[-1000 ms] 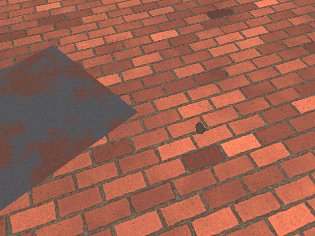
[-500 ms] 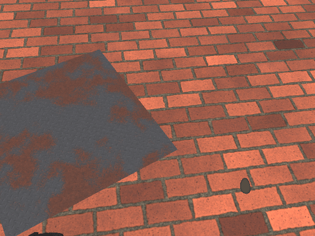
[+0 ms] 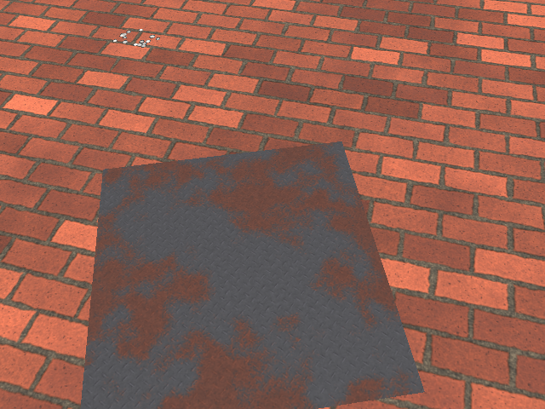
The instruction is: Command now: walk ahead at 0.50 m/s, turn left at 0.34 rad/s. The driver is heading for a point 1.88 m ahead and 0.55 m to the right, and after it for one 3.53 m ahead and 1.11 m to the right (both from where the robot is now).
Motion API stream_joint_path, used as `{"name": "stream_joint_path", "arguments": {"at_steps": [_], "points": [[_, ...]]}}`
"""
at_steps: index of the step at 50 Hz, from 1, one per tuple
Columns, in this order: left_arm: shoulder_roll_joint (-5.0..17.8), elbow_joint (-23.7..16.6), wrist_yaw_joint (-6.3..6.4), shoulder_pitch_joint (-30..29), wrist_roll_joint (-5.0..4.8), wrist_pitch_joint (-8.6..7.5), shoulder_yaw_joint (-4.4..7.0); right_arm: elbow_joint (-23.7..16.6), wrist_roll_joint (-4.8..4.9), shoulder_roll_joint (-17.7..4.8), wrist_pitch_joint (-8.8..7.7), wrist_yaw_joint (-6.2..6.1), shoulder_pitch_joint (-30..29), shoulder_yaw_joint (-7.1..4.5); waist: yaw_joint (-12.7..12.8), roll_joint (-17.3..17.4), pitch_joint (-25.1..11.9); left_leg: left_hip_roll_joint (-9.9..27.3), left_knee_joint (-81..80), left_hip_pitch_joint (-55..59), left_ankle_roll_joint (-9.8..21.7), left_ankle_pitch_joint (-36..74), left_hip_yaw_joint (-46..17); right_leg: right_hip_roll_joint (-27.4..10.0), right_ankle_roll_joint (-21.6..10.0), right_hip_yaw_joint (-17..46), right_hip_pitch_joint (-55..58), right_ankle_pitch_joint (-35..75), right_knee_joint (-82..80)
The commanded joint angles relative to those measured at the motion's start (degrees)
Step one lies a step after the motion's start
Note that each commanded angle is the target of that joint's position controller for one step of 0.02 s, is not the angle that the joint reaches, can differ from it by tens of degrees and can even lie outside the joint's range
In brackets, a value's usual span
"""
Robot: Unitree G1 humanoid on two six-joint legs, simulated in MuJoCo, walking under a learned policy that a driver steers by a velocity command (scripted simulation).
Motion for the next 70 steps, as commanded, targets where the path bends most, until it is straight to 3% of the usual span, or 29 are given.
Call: {"name": "stream_joint_path", "arguments": {"at_steps": [1, 7, 10, 11, 12, 13, 14, 15, 17, 21, 27, 32, 34, 36, 37, 38, 39, 40, 42, 47, 54, 58, 59, 60, 61, 62, 64, 67, 70], "points": [[8.8, -2.3, -0.14, -2.3, -0.66, -0.64, 1.63, -4.8, -0.28, 0.5, -1.59, 0.78, -4.4, 0.80, -0.7, -6.2, 1.1, 0.3, -10.3, 0.6, 0.5, 7.2, 0.5, -14.1, -9.1, 7.6, -0.4, 17.5, -7.8], [12.3, 1.5, -0.35, 2.8, -2.43, 1.36, 2.03, -7.3, 0.05, -1.4, -3.53, 2.42, -12.0, 0.48, -0.4, -7.6, 2.9, -2.4, -25.1, 7.2, 2.5, 4.3, 4.1, -16.8, -8.2, 10.6, 5.5, 22.8, -3.9], [11.4, 1.6, 0.06, 1.7, -2.16, 1.66, 1.37, -2.6, -0.79, -7.6, -3.67, 1.25, 5.2, -2.71, -10.5, -7.7, -8.7, -3.5, -28.6, 36.4, 6.3, 7.4, 4.6, -12.0, -4.0, 6.9, -1.9, 34.2, 16.7], [6.4, -0.6, -0.02, 1.9, 0.12, 1.20, -0.46, -1.3, -1.85, -12.7, -3.05, 0.03, 15.6, -4.01, -13.6, 1.4, -19.2, 10.7, -25.3, 54.7, 10.0, 12.1, -9.9, -7.7, -1.2, 4.6, -15.4, 10.7, 36.5], [1.8, -0.9, -0.28, 8.7, -1.30, 0.35, -1.75, -1.4, -2.55, -13.9, -2.79, 0.19, 14.7, -3.66, -9.4, 14.3, -27.2, 21.2, -33.3, 64.3, 17.5, 0.6, -33.0, -0.3, 1.0, 9.9, -31.0, -21.6, 51.8], [8.7, -0.1, -0.31, 4.3, -2.90, 0.23, 0.19, -1.5, -2.11, -8.3, -2.86, 0.40, 13.3, -2.45, -11.4, 6.5, -20.7, 18.8, -36.6, 58.3, 15.7, -5.1, -30.4, -3.0, 1.0, 13.9, -36.0, -19.8, 56.8], [9.5, -1.8, -0.30, 0.1, -3.46, 0.29, 0.75, -0.8, -1.30, -6.1, -3.15, 0.43, 10.1, -1.65, -10.1, 5.9, -11.9, 16.6, -38.0, 51.1, 13.8, -4.1, -21.3, -5.2, 0.7, 12.3, -38.8, -14.8, 56.6], [8.4, -1.7, 0.06, -1.5, -2.88, 0.59, 0.69, -0.5, -1.16, -4.3, -3.52, 0.62, 6.7, -1.08, -8.1, 2.7, -8.0, 14.0, -40.0, 44.1, 12.7, -0.6, -15.8, -7.2, 1.1, 11.5, -37.0, -10.1, 54.7], [6.6, -1.1, 0.18, 0.0, -2.14, 1.95, 0.95, 0.3, -1.70, -2.0, -4.55, 0.88, 2.3, -0.73, -4.5, 4.2, -4.1, 11.0, -44.4, 34.8, 11.7, 3.9, -7.6, -9.4, 1.8, 11.8, -31.2, -4.2, 51.5], [3.8, -2.3, 0.29, -2.1, -1.99, 3.90, 0.79, 2.8, -2.09, -2.6, -6.10, 0.25, 0.9, -1.54, -2.8, 1.4, -0.3, 11.1, -48.9, 30.8, 12.3, 11.5, 1.0, -9.7, 3.1, 12.5, -32.7, 1.4, 47.4], [2.3, -6.1, -1.83, -12.3, -1.44, 3.46, -0.15, 5.8, -1.61, -6.2, -5.26, -1.06, 3.5, -2.76, -5.9, -0.7, 3.0, 10.7, -50.1, 33.9, 10.8, 12.5, 10.9, -8.7, 2.2, 8.7, -32.8, 14.6, 28.6], [3.9, -9.8, -3.14, -18.0, -1.38, 3.78, 0.16, 8.2, 0.11, -8.5, -3.53, -1.16, 6.0, -3.83, -6.9, -0.6, 4.4, 13.0, -45.4, 42.6, 8.9, 18.4, 14.2, -7.1, -1.4, 5.0, -33.3, 7.8, 21.6], [5.6, -10.2, -3.21, -15.0, -1.31, 4.16, 1.21, 8.2, 0.67, -10.3, -2.74, -1.31, 5.2, -4.29, -4.3, 1.1, 0.8, 12.6, -37.0, 44.2, 7.5, 37.1, 16.0, -3.3, -3.7, 1.2, -26.3, 2.0, 21.3], [11.0, -6.2, -2.29, 1.1, -1.71, 4.61, 4.52, 7.7, 0.97, -9.3, -2.05, -1.44, 4.4, -3.67, 4.2, -0.7, -8.1, 8.5, -14.1, 36.6, 4.1, 42.1, 18.8, 2.5, -7.5, -0.3, -2.9, 4.2, 16.9], [17.6, -4.9, -0.99, 7.1, -2.12, 5.14, 6.48, 5.9, -1.11, -4.8, -2.52, -1.58, 6.3, -2.11, 4.3, -11.8, -12.1, 3.6, 6.5, 18.0, 0.4, 12.8, 19.2, -8.5, -12.9, 19.5, 13.7, 3.8, 14.0], [20.2, -7.5, -1.33, 3.4, -1.89, 4.05, 6.07, 3.4, -1.64, -0.3, -4.32, -1.20, 8.3, -0.27, -0.9, -19.1, -20.1, -7.7, 22.0, 0.5, -1.9, -24.7, 6.5, -19.6, -23.0, 52.4, 24.9, -8.7, 3.0], [14.6, -8.2, -2.01, 3.0, -1.70, 2.96, 4.44, 2.7, 0.41, -5.8, -5.98, -0.49, 2.0, -1.30, 2.9, -10.5, -18.9, -4.6, 24.1, -5.4, -0.5, -22.1, -1.6, -20.1, -20.4, 51.6, 24.0, -11.1, -1.7], [12.0, -7.8, -2.06, 1.7, -1.43, 2.16, 3.70, 1.6, 1.58, -6.2, -6.89, -0.24, -1.0, -1.29, 2.1, -8.9, -11.8, -2.4, 21.3, -7.4, 1.1, -17.3, -0.8, -18.4, -18.2, 43.6, 17.7, -8.5, -1.4], [8.2, -8.7, -1.71, -5.0, -1.22, 1.68, 2.51, 2.9, -1.04, -6.2, -7.07, -1.14, -0.8, -1.71, -2.7, -4.8, -5.5, 1.9, 11.2, -0.9, 1.4, -9.9, -1.0, -13.7, -14.7, 32.0, 3.4, 4.0, -1.2], [10.5, -9.4, 0.28, -6.2, -0.49, 1.95, 3.07, 2.7, -2.49, -3.7, -4.21, -1.48, -0.7, -1.39, -5.4, -4.6, -4.1, -0.6, 0.5, 6.2, -3.0, -3.6, 1.7, -9.2, -14.0, 20.1, -7.8, 39.9, 0.0], [10.4, -7.9, 2.47, -2.7, -1.57, 5.32, 3.32, 0.3, -1.33, -2.7, -3.70, -0.15, -11.1, -0.44, -1.4, -9.0, -5.9, -6.6, -22.6, 12.1, -3.7, 11.1, 0.7, -6.4, -8.4, 22.5, -6.9, 28.3, 5.6], [8.4, -8.7, 2.90, -5.2, -1.13, 5.64, 2.72, 1.5, -1.95, -5.0, -4.81, 0.39, -6.9, -1.42, -3.8, -10.4, -6.4, -5.7, -30.1, 16.2, -0.4, 10.1, -0.5, -7.5, -6.8, 28.3, -1.9, 24.9, 13.9], [7.2, -9.1, 2.78, -5.9, -1.03, 5.43, 2.25, 1.9, -2.62, -5.4, -5.38, 0.19, -4.6, -1.55, -5.2, -9.2, -7.7, -4.1, -34.6, 22.2, 1.4, 18.5, -0.2, -4.7, -4.9, 27.0, -2.8, 23.6, 18.5], [4.3, -10.1, 2.65, -4.6, 0.08, 5.06, 1.25, 1.5, -3.78, -7.9, -5.60, -0.25, -2.0, -1.76, -5.3, -2.7, -13.3, 4.9, -32.8, 34.1, 5.0, 37.2, -8.1, -0.3, -2.5, 23.1, -7.8, 10.9, 29.5], [2.3, -8.8, 2.57, 5.8, -0.36, 5.01, 0.59, 2.2, -4.98, -8.9, -4.87, -0.26, -1.2, -1.65, -0.7, 11.7, -17.9, 17.5, -31.1, 47.3, 17.2, 52.7, -25.2, 8.0, 1.5, 19.6, -20.7, -26.8, 43.3], [6.8, -6.6, 2.37, 9.4, -0.30, 5.49, 1.07, 2.7, -2.87, -3.8, -4.33, 0.21, -1.3, -0.50, -0.2, 8.7, -19.9, 19.0, -33.5, 44.0, 19.4, 34.5, -32.4, 3.6, 3.4, 21.3, -21.6, -27.4, 47.5], [8.4, -5.9, 2.70, 0.6, -0.19, 7.62, 1.76, 2.7, -2.02, 0.3, -3.34, 1.25, -5.3, 1.27, -1.9, 1.9, -10.9, 10.6, -36.0, 35.0, 14.1, 13.0, -22.8, 0.0, 6.3, 17.0, -22.2, -21.9, 46.3], [6.4, -6.9, 2.59, -4.2, -0.01, 8.50, 1.44, 2.5, -1.61, -4.7, -1.11, 1.02, -8.4, -0.13, -2.0, 5.6, -3.6, 4.0, -40.0, 24.2, 10.6, 1.7, -17.0, -0.7, 7.1, 11.7, -16.7, -18.0, 31.6], [5.4, -5.9, 2.98, -4.4, -0.31, 7.41, 1.35, 2.6, -1.19, -7.6, -0.21, 0.07, -5.5, -1.43, -3.5, 6.3, -6.6, 4.0, -39.7, 27.4, 12.0, 3.6, -18.2, 1.0, 6.1, 10.6, -13.5, -13.1, 24.4]]}}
